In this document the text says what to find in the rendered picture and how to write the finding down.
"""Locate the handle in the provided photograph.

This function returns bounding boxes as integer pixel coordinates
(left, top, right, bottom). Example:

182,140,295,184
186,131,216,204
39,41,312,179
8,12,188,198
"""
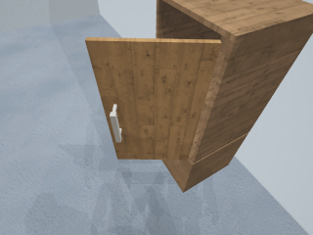
110,104,122,143

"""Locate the cupboard door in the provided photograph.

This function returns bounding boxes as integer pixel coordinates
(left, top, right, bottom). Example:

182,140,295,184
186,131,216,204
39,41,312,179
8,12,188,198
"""
85,37,222,161

